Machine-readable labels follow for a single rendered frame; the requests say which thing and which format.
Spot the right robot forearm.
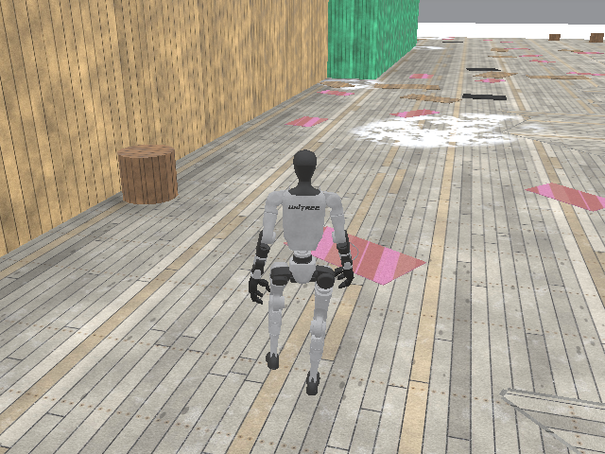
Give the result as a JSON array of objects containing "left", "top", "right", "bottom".
[{"left": 337, "top": 230, "right": 353, "bottom": 270}]

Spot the right robot hand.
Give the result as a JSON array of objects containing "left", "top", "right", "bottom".
[{"left": 334, "top": 266, "right": 354, "bottom": 288}]

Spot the robot right upper arm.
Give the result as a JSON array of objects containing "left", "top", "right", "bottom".
[{"left": 323, "top": 191, "right": 346, "bottom": 244}]

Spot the humanoid robot head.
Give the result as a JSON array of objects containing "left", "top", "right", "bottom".
[{"left": 288, "top": 149, "right": 320, "bottom": 196}]

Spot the left robot foot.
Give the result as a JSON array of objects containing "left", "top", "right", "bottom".
[{"left": 266, "top": 352, "right": 279, "bottom": 370}]

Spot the left robot hand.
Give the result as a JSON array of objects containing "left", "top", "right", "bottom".
[{"left": 249, "top": 277, "right": 270, "bottom": 305}]

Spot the robot left upper arm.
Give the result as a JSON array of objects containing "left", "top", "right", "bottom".
[{"left": 261, "top": 190, "right": 285, "bottom": 244}]

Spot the left robot forearm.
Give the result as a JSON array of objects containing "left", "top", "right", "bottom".
[{"left": 251, "top": 230, "right": 270, "bottom": 279}]

